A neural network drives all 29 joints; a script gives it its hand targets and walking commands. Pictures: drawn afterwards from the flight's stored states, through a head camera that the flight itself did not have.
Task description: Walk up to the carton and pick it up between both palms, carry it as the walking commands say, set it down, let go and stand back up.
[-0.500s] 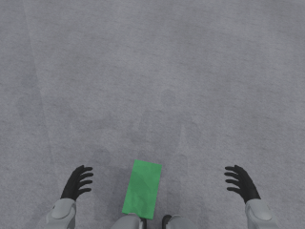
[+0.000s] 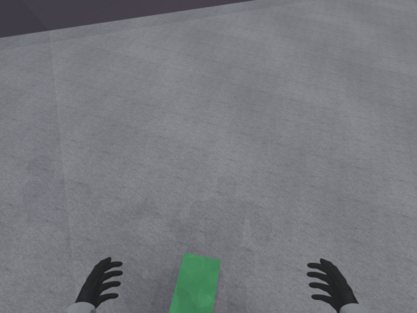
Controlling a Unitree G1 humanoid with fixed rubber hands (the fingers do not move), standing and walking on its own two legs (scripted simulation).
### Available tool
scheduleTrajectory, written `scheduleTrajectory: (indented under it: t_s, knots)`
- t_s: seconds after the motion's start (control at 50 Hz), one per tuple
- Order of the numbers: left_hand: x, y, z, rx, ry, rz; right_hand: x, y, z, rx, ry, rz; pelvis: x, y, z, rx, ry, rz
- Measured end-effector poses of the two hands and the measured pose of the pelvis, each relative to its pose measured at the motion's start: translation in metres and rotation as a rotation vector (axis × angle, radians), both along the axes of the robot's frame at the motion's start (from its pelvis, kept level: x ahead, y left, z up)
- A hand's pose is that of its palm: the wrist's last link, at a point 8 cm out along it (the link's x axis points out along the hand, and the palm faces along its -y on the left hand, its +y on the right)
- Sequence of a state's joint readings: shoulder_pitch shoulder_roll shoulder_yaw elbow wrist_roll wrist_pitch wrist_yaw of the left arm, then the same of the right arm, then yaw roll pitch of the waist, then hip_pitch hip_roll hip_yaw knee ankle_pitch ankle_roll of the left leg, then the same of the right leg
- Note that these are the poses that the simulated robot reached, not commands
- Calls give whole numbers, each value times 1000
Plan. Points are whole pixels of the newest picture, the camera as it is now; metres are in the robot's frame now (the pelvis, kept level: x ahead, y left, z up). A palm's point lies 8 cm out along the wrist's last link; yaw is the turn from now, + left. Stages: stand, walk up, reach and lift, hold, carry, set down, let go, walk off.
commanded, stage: let go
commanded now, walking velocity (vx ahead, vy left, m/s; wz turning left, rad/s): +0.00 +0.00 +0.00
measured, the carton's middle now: (195, 296) +0.27 +0.05 -0.68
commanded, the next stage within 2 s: stand in 0.02 s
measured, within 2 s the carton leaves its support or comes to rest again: neither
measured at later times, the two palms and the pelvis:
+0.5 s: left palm (72, 299) +0.17 +0.27 -0.09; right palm (352, 307) +0.16 -0.27 -0.08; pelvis +0.04 +0.00 +0.00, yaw +0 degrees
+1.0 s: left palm out of the picture +0.11 +0.28 -0.09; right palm out of the picture +0.12 -0.27 -0.08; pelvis +0.00 +0.00 +0.00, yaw +0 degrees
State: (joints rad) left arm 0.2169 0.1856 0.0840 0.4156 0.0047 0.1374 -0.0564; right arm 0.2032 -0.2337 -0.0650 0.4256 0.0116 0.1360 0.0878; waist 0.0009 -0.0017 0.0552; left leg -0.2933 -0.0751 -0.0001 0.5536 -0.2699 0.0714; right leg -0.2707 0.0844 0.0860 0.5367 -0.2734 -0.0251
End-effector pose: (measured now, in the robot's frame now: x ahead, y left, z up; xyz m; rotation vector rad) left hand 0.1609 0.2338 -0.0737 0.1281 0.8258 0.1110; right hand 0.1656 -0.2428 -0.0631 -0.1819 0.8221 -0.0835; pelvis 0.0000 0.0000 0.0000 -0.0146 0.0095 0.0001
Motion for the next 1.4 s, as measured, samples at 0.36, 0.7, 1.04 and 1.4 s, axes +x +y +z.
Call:
scheduleTrajectory:
  t_s: [0.36, 0.7, 1.04, 1.4]
  knots:
    - [5, 36, -12, 141, 56, 22, -2, -20, -15, -80, 18, -50, 34, -3, 0, 3, 45, -1]
    - [-10, 39, -14, 145, 55, 41, -16, -23, -16, -97, 6, -72, 26, -2, 0, 3, 32, 0]
    - [-50, 41, -18, 140, 67, 52, -49, -32, -14, -123, 3, -73, 2, -2, 0, 2, 0, 2]
    - [-67, 44, -19, 146, 82, 55, -64, -36, -17, -124, 17, -77, -7, -3, 0, 4, -13, 3]
